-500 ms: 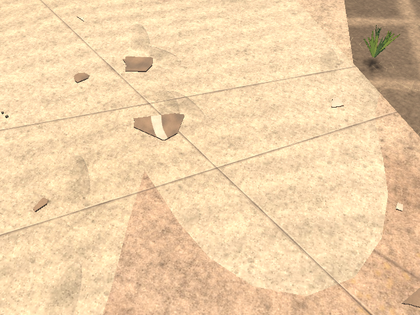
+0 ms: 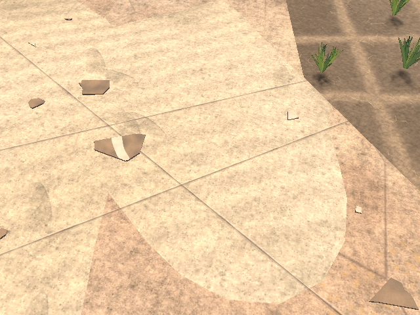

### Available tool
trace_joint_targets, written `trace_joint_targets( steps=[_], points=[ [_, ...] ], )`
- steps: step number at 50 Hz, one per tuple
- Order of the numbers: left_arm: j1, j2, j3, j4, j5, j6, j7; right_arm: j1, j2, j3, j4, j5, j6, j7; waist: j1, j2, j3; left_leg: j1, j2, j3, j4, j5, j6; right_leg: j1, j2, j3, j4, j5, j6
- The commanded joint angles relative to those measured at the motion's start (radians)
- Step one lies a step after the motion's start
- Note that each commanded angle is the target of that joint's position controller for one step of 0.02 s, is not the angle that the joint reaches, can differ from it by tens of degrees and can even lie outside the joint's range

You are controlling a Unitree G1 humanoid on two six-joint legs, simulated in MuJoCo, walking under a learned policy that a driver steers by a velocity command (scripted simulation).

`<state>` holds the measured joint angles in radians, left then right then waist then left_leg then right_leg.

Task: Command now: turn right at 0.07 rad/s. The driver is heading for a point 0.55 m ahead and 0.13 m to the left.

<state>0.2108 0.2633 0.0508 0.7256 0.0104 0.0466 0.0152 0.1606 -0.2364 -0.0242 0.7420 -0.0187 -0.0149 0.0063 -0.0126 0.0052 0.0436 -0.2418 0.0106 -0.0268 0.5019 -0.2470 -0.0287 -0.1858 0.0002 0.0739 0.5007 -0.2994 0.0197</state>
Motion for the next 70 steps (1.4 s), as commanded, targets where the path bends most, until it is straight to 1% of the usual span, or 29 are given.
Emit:
trace_joint_targets(
  steps=[1, 8, 10, 13, 16, 19, 20, 21, 22, 24, 27, 30, 35, 38, 39, 40, 41, 43, 45, 48, 51, 52, 53, 54, 58, 61, 64, 67, 70],
  points=[
    [-0.040, 0.108, 0.022, -0.061, 0.010, -0.030, 0.000, -0.038, -0.123, -0.031, -0.054, 0.000, -0.012, -0.008, -0.004, -0.071, -0.057, 0.057, 0.026, -0.011, -0.036, 0.083, 0.004, -0.044, -0.066, 0.077, -0.108, 0.107, -0.051],
    [-0.001, 0.089, 0.009, -0.020, 0.003, -0.049, 0.010, 0.006, -0.116, -0.033, -0.004, 0.007, 0.000, -0.025, -0.002, -0.049, -0.018, 0.051, 0.026, -0.013, -0.042, 0.105, -0.005, -0.064, -0.051, 0.069, -0.101, 0.109, -0.040],
    [0.032, 0.108, 0.015, -0.002, -0.003, -0.044, 0.015, 0.022, -0.111, -0.034, 0.018, 0.013, 0.003, -0.030, 0.012, -0.068, -0.026, 0.019, -0.021, 0.042, 0.013, -0.078, -0.004, -0.055, -0.045, 0.083, -0.132, -0.147, -0.068],
    [0.089, 0.176, 0.033, 0.006, -0.015, -0.047, 0.016, -0.023, -0.106, -0.036, -0.006, 0.036, -0.022, -0.029, 0.053, -0.190, 0.084, -0.177, -0.044, 0.084, 0.217, -0.220, 0.019, -0.087, -0.205, 0.336, -0.288, -0.547, -0.196],
    [0.067, 0.157, 0.029, 0.011, -0.030, -0.070, 0.016, -0.006, -0.105, -0.040, -0.010, 0.054, -0.066, -0.007, 0.027, -0.209, 0.118, -0.218, 0.018, 0.028, 0.208, -0.261, 0.089, -0.070, -0.267, 0.393, -0.299, -0.437, -0.234],
    [-0.039, 0.103, 0.015, -0.016, -0.031, -0.072, 0.010, 0.222, -0.126, -0.058, 0.102, 0.039, -0.085, 0.009, -0.082, -0.101, 0.019, 0.213, -0.008, 0.026, -0.030, -0.009, 0.103, -0.234, -0.119, 0.164, -0.105, -0.197, -0.138],
    [-0.067, 0.028, -0.006, -0.047, -0.021, -0.081, 0.010, 0.328, -0.209, -0.078, 0.121, 0.032, -0.090, 0.007, -0.108, 0.124, -0.020, 0.328, 0.170, -0.278, -0.186, -0.193, 0.169, -0.366, 0.007, -0.003, 0.205, -0.131, -0.058],
    [-0.084, 0.069, 0.007, -0.094, -0.036, -0.100, 0.018, 0.386, -0.290, -0.092, 0.122, 0.025, -0.098, 0.021, -0.118, 0.303, -0.021, 0.375, 0.361, -0.690, -0.343, -0.311, 0.312, -0.534, 0.074, -0.014, 0.461, -0.281, -0.027],
    [-0.051, 0.120, 0.024, -0.079, -0.049, -0.112, 0.019, 0.292, -0.226, -0.069, 0.099, 0.017, -0.103, 0.019, -0.065, 0.189, 0.041, 0.325, 0.391, -0.682, -0.337, -0.243, 0.335, -0.598, 0.015, 0.050, 0.596, -0.278, -0.036],
    [0.000, 0.110, 0.026, -0.031, -0.034, -0.121, 0.007, 0.194, -0.174, -0.053, 0.068, 0.017, -0.098, 0.007, -0.020, 0.095, 0.052, 0.310, 0.294, -0.412, -0.286, 0.111, 0.261, -0.588, -0.042, 0.023, 0.615, -0.122, -0.047],
    [-0.016, 0.065, 0.023, -0.018, -0.018, -0.108, -0.011, 0.203, -0.123, -0.031, 0.083, 0.017, -0.068, -0.006, -0.017, 0.103, -0.021, 0.294, 0.194, -0.148, -0.242, 0.658, 0.197, -0.462, -0.050, -0.053, 0.495, 0.003, -0.015],
    [-0.077, 0.006, 0.002, -0.032, -0.020, -0.097, -0.018, 0.200, -0.147, -0.030, 0.095, 0.014, -0.042, -0.029, -0.019, 0.092, -0.037, 0.235, 0.150, -0.038, -0.231, 0.765, 0.191, -0.347, -0.031, -0.091, 0.284, 0.107, 0.015],
    [-0.137, 0.058, 0.009, -0.042, -0.020, -0.097, -0.023, 0.196, -0.185, -0.039, 0.117, 0.024, -0.022, -0.035, -0.026, 0.115, -0.032, 0.175, 0.184, -0.053, -0.200, 0.714, 0.198, -0.202, -0.005, -0.088, 0.098, 0.226, -0.004],
    [-0.049, 0.108, 0.031, -0.006, -0.001, -0.107, -0.016, 0.163, -0.175, -0.038, 0.126, 0.037, -0.022, -0.032, 0.043, 0.067, -0.065, 0.163, 0.147, -0.059, -0.072, 0.683, 0.150, -0.021, 0.015, -0.086, -0.086, 0.389, -0.070],
    [0.011, 0.168, 0.046, 0.006, 0.006, -0.109, -0.005, 0.188, -0.163, -0.033, 0.127, 0.017, -0.030, -0.030, 0.057, 0.005, -0.128, 0.103, 0.096, -0.029, 0.031, 0.562, 0.101, 0.133, -0.074, 0.001, -0.069, 0.717, -0.107],
    [0.060, 0.208, 0.051, 0.020, 0.016, -0.098, 0.002, 0.309, -0.094, -0.011, 0.137, -0.007, -0.036, -0.022, 0.006, -0.144, -0.271, -0.057, 0.027, -0.009, 0.197, 0.178, 0.044, 0.393, -0.248, 0.178, 0.014, 0.958, -0.244],
    [0.082, 0.111, 0.028, 0.032, 0.013, -0.084, -0.001, 0.295, -0.079, -0.002, 0.153, 0.005, -0.024, -0.022, 0.043, -0.190, -0.330, -0.099, -0.019, -0.029, 0.361, -0.340, 0.001, 0.371, -0.352, 0.312, -0.052, 0.875, -0.347],
    [-0.042, 0.072, 0.007, 0.031, -0.008, -0.086, -0.012, 0.188, -0.131, -0.024, 0.131, 0.037, 0.012, -0.032, 0.020, -0.121, -0.160, -0.175, 0.016, -0.055, 0.491, -0.446, -0.023, 0.156, -0.301, 0.289, -0.160, 0.449, -0.294],
    [-0.155, 0.085, 0.008, 0.023, -0.002, -0.090, -0.015, 0.173, -0.127, -0.031, 0.133, 0.023, 0.043, -0.050, -0.021, -0.116, -0.072, -0.127, 0.049, -0.052, 0.392, -0.362, -0.040, -0.025, -0.243, 0.206, -0.228, 0.243, -0.233],
    [-0.190, 0.090, 0.011, 0.042, 0.008, -0.079, -0.007, 0.211, -0.086, -0.021, 0.162, 0.013, 0.046, -0.056, -0.045, -0.139, -0.090, 0.037, 0.035, -0.004, 0.193, -0.187, -0.041, -0.138, -0.182, 0.114, -0.237, 0.163, -0.208],
    [-0.155, 0.060, 0.000, 0.083, -0.010, -0.072, 0.001, 0.208, -0.091, -0.022, 0.178, -0.008, 0.040, -0.041, -0.051, -0.088, -0.103, 0.169, 0.023, 0.020, -0.024, 0.083, 0.000, -0.196, -0.119, 0.044, -0.200, -0.071, -0.127],
    [-0.124, 0.049, -0.005, 0.102, -0.001, -0.071, 0.000, 0.170, -0.126, -0.024, 0.154, -0.013, 0.041, -0.043, -0.024, -0.044, -0.060, 0.137, 0.077, -0.041, -0.083, 0.057, 0.027, -0.214, -0.087, 0.025, -0.179, -0.168, -0.079],
    [-0.112, 0.050, -0.002, 0.101, 0.002, -0.065, 0.003, 0.126, -0.175, -0.034, 0.155, 0.001, 0.038, -0.045, 0.026, 0.076, 0.002, -0.056, 0.077, -0.053, -0.109, -0.175, 0.067, -0.118, -0.030, -0.037, -0.161, -0.132, -0.037],
    [-0.133, 0.059, -0.003, 0.107, 0.009, -0.064, 0.006, 0.083, -0.141, -0.026, 0.148, 0.004, 0.025, -0.044, 0.021, 0.085, 0.032, -0.137, 0.067, -0.055, -0.146, -0.262, 0.073, -0.039, -0.024, -0.038, -0.116, -0.050, -0.022],
    [-0.095, 0.077, 0.005, 0.157, -0.005, -0.071, 0.013, 0.093, -0.117, -0.018, 0.175, 0.005, -0.019, -0.036, 0.018, 0.058, -0.023, -0.050, 0.057, -0.039, -0.123, 0.010, 0.035, 0.016, -0.033, -0.037, -0.049, 0.233, -0.054],
    [-0.088, 0.069, 0.004, 0.190, -0.012, -0.068, 0.010, 0.124, -0.116, -0.016, 0.198, 0.013, -0.019, -0.034, 0.006, 0.028, -0.061, 0.012, 0.048, -0.023, -0.095, 0.145, 0.041, 0.034, -0.036, -0.039, -0.036, 0.327, -0.052],
    [-0.072, 0.062, 0.005, 0.228, -0.018, -0.057, 0.011, 0.151, -0.130, -0.021, 0.220, 0.022, -0.007, -0.035, -0.002, 0.048, -0.068, 0.032, 0.048, -0.038, -0.128, -0.051, 0.078, 0.015, 0.015, -0.097, 0.016, 0.101, -0.048],
    [-0.152, 0.060, 0.007, 0.204, -0.028, -0.075, 0.002, 0.182, -0.203, -0.046, 0.218, 0.040, -0.011, -0.038, -0.037, 0.144, 0.087, 0.065, 0.238, -0.308, -0.285, -0.456, 0.220, -0.271, 0.041, -0.145, 0.183, -0.134, -0.056],
    [-0.206, 0.059, 0.006, 0.178, -0.043, -0.123, -0.021, 0.203, -0.196, -0.055, 0.228, 0.037, -0.048, -0.040, -0.044, 0.152, 0.154, 0.177, 0.342, -0.400, -0.305, -0.225, 0.277, -0.445, -0.045, -0.071, 0.250, -0.195, -0.094]
  ],
)
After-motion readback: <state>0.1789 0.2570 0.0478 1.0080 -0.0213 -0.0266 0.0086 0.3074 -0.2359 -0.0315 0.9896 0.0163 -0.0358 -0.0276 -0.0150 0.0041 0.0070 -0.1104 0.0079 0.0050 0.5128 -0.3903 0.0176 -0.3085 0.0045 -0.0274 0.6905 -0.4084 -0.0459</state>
